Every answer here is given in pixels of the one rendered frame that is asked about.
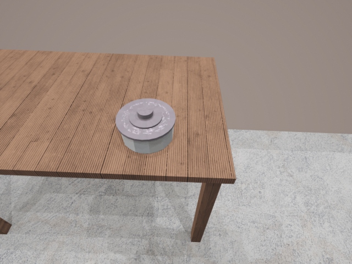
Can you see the lid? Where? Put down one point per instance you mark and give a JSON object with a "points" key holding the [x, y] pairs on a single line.
{"points": [[134, 128]]}

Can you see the knob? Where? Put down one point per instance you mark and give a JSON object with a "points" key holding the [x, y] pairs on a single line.
{"points": [[145, 112]]}

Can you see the pot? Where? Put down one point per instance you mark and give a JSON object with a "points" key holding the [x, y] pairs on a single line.
{"points": [[149, 146]]}

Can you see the table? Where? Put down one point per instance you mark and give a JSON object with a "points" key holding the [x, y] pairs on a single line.
{"points": [[58, 119]]}

